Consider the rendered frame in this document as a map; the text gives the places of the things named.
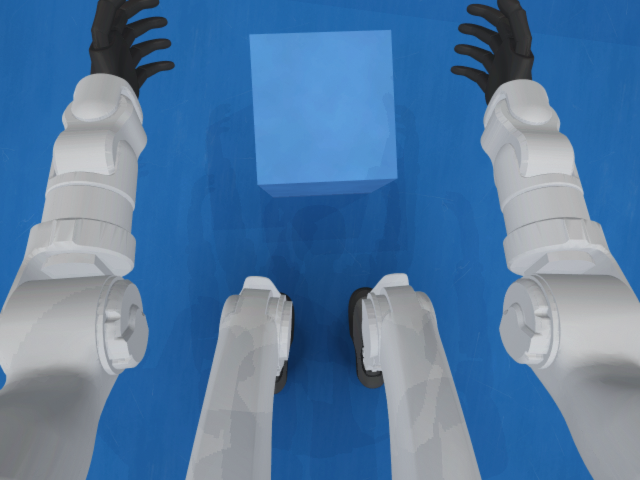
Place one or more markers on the robot left hand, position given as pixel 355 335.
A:
pixel 110 50

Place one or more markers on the left robot shin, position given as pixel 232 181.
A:
pixel 251 282

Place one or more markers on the right robot upper arm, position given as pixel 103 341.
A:
pixel 580 334

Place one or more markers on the left robot upper arm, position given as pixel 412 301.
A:
pixel 63 343

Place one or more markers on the right robot foot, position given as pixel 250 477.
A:
pixel 369 378

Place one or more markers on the carton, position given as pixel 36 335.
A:
pixel 324 116

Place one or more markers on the robot right hand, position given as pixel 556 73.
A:
pixel 511 45

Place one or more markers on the robot right forearm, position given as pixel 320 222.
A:
pixel 548 226

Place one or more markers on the robot left forearm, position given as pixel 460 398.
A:
pixel 91 191

